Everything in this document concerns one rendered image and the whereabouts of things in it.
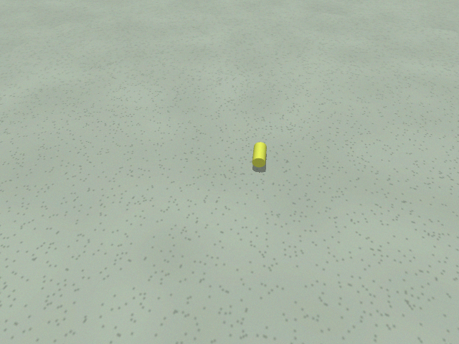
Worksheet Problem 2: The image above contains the can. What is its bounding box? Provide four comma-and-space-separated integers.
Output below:
252, 142, 267, 167

